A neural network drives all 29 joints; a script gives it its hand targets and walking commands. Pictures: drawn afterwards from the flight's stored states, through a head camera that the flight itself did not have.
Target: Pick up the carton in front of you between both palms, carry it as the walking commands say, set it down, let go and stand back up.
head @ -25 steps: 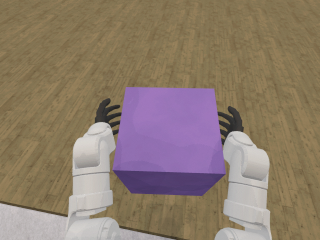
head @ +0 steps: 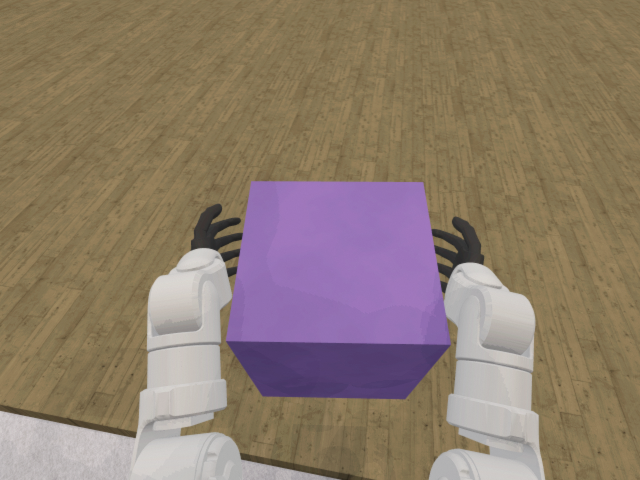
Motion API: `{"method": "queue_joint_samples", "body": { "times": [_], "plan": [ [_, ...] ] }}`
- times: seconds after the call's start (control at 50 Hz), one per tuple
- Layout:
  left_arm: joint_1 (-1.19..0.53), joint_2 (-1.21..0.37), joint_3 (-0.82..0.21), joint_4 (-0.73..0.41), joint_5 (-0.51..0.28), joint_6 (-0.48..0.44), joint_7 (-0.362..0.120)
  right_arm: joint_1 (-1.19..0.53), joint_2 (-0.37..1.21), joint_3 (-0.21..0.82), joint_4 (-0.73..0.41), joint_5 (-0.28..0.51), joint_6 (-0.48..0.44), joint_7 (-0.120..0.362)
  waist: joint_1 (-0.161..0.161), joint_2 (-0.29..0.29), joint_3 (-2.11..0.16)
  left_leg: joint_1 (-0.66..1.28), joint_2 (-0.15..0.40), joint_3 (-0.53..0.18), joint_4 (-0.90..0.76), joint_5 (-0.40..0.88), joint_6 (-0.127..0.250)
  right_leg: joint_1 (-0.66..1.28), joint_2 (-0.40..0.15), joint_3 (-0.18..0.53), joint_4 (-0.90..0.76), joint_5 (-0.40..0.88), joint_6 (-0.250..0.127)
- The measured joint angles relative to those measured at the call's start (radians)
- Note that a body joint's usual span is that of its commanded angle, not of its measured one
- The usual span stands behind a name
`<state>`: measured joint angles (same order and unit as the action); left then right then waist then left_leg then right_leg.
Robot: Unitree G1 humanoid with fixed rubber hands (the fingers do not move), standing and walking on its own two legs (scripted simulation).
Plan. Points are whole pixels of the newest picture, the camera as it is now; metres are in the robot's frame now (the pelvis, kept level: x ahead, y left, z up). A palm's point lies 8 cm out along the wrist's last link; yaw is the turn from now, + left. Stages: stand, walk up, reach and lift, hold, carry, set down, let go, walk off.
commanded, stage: carry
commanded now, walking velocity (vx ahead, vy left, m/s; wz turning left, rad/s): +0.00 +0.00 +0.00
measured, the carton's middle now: (335, 299) +0.33 +0.00 +0.04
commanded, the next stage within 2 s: none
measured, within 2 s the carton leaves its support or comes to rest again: neither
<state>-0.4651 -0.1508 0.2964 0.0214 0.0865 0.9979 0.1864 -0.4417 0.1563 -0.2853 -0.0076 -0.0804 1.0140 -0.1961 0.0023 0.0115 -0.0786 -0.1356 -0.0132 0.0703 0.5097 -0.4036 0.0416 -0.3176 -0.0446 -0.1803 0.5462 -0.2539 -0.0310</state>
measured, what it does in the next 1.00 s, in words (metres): stands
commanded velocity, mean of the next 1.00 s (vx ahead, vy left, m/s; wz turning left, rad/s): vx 0.00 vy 0.00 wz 0.00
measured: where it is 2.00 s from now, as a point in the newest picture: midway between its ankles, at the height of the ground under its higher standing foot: outside the picture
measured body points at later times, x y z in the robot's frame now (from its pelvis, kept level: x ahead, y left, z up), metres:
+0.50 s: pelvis -0.03 -0.01 +0.00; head -0.05 -0.01 +0.45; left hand +0.31 +0.15 +0.11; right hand +0.30 -0.16 +0.11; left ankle -0.08 +0.08 -0.73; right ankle +0.02 -0.10 -0.73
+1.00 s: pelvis -0.04 +0.00 +0.00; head -0.06 +0.00 +0.45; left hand +0.30 +0.16 +0.11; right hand +0.30 -0.16 +0.11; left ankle -0.08 +0.08 -0.73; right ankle +0.02 -0.10 -0.73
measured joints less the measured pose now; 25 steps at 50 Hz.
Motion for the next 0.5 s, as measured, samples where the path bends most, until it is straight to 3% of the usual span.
{"method": "queue_joint_samples", "body": {
  "times": [0.5],
  "plan": [
    [-0.024, 0.003, 0.020, 0.038, 0.002, 0.012, 0.000, -0.035, 0.001, -0.019, 0.049, -0.013, 0.010, -0.004, 0.003, -0.005, -0.008, -0.037, 0.000, 0.007, -0.007, 0.054, -0.002, -0.018, 0.003, 0.002, -0.052, 0.076, -0.014]
  ]
}}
